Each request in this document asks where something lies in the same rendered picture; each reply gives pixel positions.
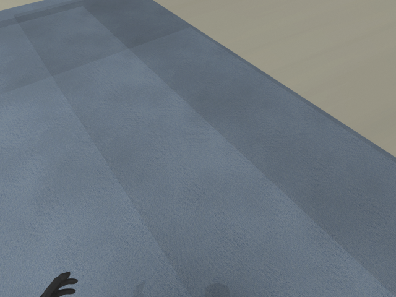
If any left robot hand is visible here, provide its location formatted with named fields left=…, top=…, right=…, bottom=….
left=40, top=272, right=78, bottom=297

